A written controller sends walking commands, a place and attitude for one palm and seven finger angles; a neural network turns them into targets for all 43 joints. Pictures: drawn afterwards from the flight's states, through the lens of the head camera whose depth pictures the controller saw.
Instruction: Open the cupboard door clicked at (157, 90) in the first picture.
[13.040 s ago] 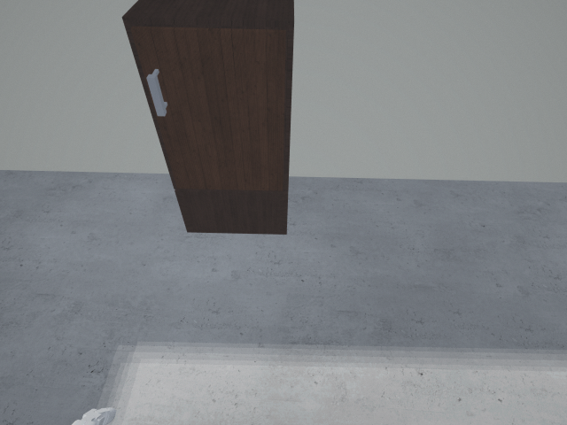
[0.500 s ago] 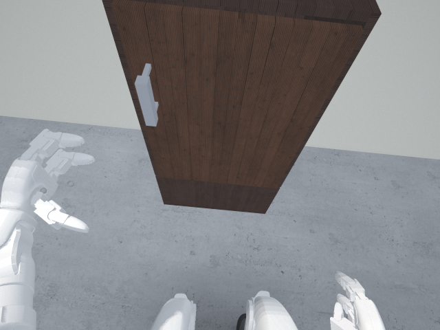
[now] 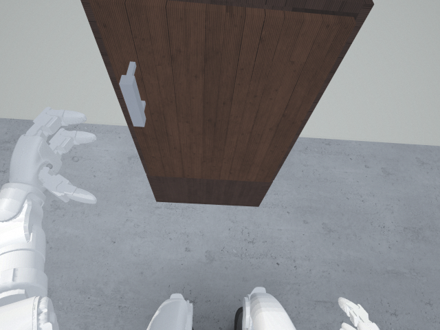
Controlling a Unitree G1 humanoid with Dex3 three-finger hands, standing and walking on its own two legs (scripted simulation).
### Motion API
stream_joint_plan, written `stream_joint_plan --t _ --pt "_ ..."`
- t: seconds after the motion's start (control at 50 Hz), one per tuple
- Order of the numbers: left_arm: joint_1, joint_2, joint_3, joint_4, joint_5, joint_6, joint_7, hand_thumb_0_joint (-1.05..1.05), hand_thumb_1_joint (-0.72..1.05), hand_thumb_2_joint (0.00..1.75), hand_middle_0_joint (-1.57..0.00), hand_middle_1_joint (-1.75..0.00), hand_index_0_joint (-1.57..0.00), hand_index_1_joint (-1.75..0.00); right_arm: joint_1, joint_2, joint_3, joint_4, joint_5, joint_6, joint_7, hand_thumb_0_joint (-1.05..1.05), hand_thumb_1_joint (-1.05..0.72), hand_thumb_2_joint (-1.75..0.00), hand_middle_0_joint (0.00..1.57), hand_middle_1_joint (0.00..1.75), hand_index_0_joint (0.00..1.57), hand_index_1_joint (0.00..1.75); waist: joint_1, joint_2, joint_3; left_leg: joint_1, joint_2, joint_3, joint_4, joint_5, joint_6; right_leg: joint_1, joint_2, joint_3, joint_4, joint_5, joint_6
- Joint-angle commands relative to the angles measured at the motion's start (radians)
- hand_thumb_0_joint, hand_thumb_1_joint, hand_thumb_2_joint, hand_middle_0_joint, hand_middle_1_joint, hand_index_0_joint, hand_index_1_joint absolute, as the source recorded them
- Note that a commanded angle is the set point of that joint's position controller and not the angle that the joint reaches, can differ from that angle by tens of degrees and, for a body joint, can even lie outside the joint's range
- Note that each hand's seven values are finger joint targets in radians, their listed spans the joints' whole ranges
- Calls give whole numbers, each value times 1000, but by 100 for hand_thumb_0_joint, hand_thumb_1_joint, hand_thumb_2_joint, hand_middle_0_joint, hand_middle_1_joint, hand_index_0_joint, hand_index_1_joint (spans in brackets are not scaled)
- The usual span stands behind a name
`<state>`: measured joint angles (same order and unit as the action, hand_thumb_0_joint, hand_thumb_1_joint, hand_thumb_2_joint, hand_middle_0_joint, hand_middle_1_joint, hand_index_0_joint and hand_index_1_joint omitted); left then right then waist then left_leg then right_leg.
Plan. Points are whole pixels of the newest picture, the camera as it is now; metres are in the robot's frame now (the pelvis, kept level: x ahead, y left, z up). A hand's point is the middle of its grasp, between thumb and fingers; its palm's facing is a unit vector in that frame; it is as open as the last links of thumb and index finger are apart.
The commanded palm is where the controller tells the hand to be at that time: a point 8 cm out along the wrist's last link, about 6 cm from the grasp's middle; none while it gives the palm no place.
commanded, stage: move the hooked fingers beside the handle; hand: left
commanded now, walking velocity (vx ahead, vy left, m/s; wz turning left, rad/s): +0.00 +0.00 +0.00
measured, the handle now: (136, 95) +0.55 +0.18 +0.04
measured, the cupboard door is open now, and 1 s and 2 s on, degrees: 0 0 0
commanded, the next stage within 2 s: slide the fingers in behind the handle in 1.80 s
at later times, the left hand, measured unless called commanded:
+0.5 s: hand (86, 127) +0.46 +0.25 +0.05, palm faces -0.03 -1.00 -0.02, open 14.0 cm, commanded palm +0.44 +0.30 +0.04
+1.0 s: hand (94, 111) +0.50 +0.25 +0.04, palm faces -0.04 -1.00 -0.02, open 14.0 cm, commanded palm +0.49 +0.29 +0.04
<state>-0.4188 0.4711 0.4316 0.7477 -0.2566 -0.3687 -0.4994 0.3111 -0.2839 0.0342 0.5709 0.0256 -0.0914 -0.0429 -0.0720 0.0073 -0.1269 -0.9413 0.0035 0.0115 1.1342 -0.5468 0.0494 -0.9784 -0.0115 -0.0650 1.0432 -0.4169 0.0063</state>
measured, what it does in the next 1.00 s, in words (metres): stands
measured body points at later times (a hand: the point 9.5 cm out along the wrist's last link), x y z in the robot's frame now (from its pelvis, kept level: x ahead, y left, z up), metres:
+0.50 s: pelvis -0.01 +0.00 -0.01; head +0.13 +0.03 +0.42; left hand +0.45 +0.31 +0.05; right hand +0.05 -0.28 -0.11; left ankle -0.01 +0.08 -0.66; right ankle +0.04 -0.13 -0.66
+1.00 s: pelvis +0.00 +0.01 -0.02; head +0.16 +0.04 +0.40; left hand +0.50 +0.31 +0.04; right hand +0.00 -0.26 -0.11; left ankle -0.01 +0.08 -0.66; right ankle +0.04 -0.13 -0.66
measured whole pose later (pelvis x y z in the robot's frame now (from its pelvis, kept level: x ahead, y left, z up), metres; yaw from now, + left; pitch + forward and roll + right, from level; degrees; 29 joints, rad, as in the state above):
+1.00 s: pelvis +0.00 +0.01 -0.02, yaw -2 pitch +27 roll -5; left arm -0.86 0.68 0.52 1.13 -0.11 -0.37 -0.47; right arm 0.38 -0.29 0.07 0.57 -0.01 0.07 -0.01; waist -0.19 0.02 -0.11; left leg -1.12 0.03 0.01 1.22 -0.56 0.06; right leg -1.14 0.01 -0.07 1.08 -0.40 0.02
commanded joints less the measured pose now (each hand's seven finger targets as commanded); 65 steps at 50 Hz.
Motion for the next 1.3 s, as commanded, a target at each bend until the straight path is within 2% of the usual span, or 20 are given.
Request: stream_joint_plan --t 0.0,0.1,0.14,0.22,0.28,0.4,0.46,0.58,0.62,0.68,0.78,0.82,0.86,0.9,0.98,1.02,1.12,1.16,1.22,1.28 --pt "-337 308 85 -146 -10 -72 24 0 -50 30 -30 -120 -30 -120 89 -171 -72 -84 1 -14 -14 0 -90 -90 20 30 20 30 5 121 -399 236 16 -70 -168 465 -53 230 30 20 -69 224 -34" --pt "-395 335 88 -48 5 -74 12 0 -50 30 -30 -120 -30 -120 105 -178 -68 -76 0 9 -10 0 -90 -90 20 30 20 30 -9 82 -399 199 18 -64 -154 443 -42 238 35 26 -68 236 -32" --pt "-474 298 43 -50 8 -84 7 0 -50 30 -30 -120 -30 -120 107 -174 -68 -73 1 12 -10 0 -90 -90 20 30 20 30 -28 126 -394 219 18 -70 -148 448 -43 196 36 23 -63 221 -36" --pt "-521 347 78 21 21 -93 9 0 -50 30 -30 -120 -30 -120 124 -182 -70 -54 -3 29 -9 0 -90 -90 20 30 20 30 -30 96 -417 205 19 -70 -136 421 -39 195 36 26 -63 214 -32" --pt "-587 344 59 47 32 -100 9 0 -50 30 -30 -120 -30 -120 133 -182 -67 -47 -6 40 -7 0 -90 -90 20 30 20 30 -40 136 -426 216 18 -73 -131 426 -40 170 36 26 -58 208 -32" --pt "-634 431 112 90 58 -108 22 0 -50 30 -30 -120 -30 -120 158 -189 -63 -40 -14 66 -4 0 -90 -90 20 30 20 30 -40 138 -481 211 20 -78 -110 472 -37 185 38 28 -41 244 -30" --pt "-679 444 107 152 67 -98 21 0 -50 30 -30 -120 -30 -120 166 -192 -56 -31 -16 78 -3 0 -90 -90 20 30 20 30 -58 143 -446 180 21 -75 -103 442 -34 163 42 28 -43 229 -29" --pt "-741 489 115 196 82 -90 13 0 -50 30 -30 -120 -30 -120 188 -202 -49 -35 -20 97 -3 0 -90 -90 20 30 20 30 -83 135 -470 147 21 -78 -83 433 -25 162 44 31 -34 240 -26" --pt "-802 497 104 188 92 -91 14 0 -50 30 -30 -120 -30 -120 191 -205 -49 -29 -23 101 -3 0 -90 -90 20 30 20 30 -100 160 -469 154 24 -87 -77 423 -26 126 43 27 -28 222 -25" --pt "-812 518 122 187 94 -96 14 0 -50 30 -30 -120 -30 -120 211 -211 -50 -24 -27 111 2 0 -90 -90 20 30 20 30 -91 201 -517 221 30 -103 -71 506 -41 100 48 19 -23 235 -29" --pt "-865 502 96 220 109 -72 25 0 -50 30 -30 -120 -30 -120 227 -211 -45 -16 -31 128 7 0 -90 -90 20 30 20 30 -116 211 -505 224 36 -113 -61 516 -43 58 49 11 -21 226 -26" --pt "-821 504 98 245 116 -56 31 0 -50 30 -30 -120 -30 -120 232 -213 -44 -22 -31 135 9 0 -90 -90 20 30 20 30 -111 201 -483 207 35 -110 -70 503 -40 61 49 8 -27 220 -26" --pt "-796 508 104 208 121 -62 33 0 -50 30 -30 -120 -30 -120 239 -210 -46 -35 -32 144 14 0 -90 -90 20 30 20 30 -92 233 -531 260 38 -111 -73 571 -49 65 51 8 -24 237 -28" --pt "-783 520 123 190 115 -67 39 0 -50 30 -30 -120 -30 -120 236 -209 -47 -38 -34 149 18 0 -90 -90 20 30 20 30 -87 216 -533 252 40 -112 -70 581 -51 80 52 6 -24 250 -27" --pt "-794 515 130 136 104 -85 47 0 -50 30 -30 -120 -30 -120 236 -205 -50 -44 -32 157 21 0 -90 -90 20 30 20 30 -90 217 -548 279 43 -112 -73 604 -51 85 56 7 -28 261 -25" --pt "-786 532 147 150 104 -88 54 0 -50 30 -30 -120 -30 -120 232 -206 -50 -41 -32 158 21 0 -90 -90 20 30 20 30 -90 202 -515 253 42 -110 -83 556 -50 94 57 5 -34 241 -26" --pt "-808 446 75 167 114 -88 59 0 -50 30 -30 -120 -30 -120 236 -201 -51 -23 -34 162 22 0 -90 -90 20 30 20 30 -110 236 -474 308 49 -128 -92 572 -64 18 59 -6 -42 201 -29" --pt "-813 447 80 151 109 -91 56 0 -50 30 -30 -120 -30 -120 243 -204 -54 -19 -35 163 20 0 -90 -90 20 30 20 30 -107 237 -511 346 52 -134 -88 622 -70 19 58 -8 -41 216 -28" --pt "-778 401 54 186 101 -80 52 0 -50 30 -30 -120 -30 -120 234 -198 -54 -21 -33 165 21 0 -90 -90 20 30 20 30 -110 198 -485 306 47 -124 -88 583 -62 34 57 -6 -46 218 -27" --pt "-800 418 57 220 107 -72 59 0 -50 30 -30 -120 -30 -120 229 -201 -50 -24 -31 168 18 0 -90 -90 20 30 20 30 -118 175 -434 248 41 -116 -90 521 -52 39 55 -2 -45 208 -27"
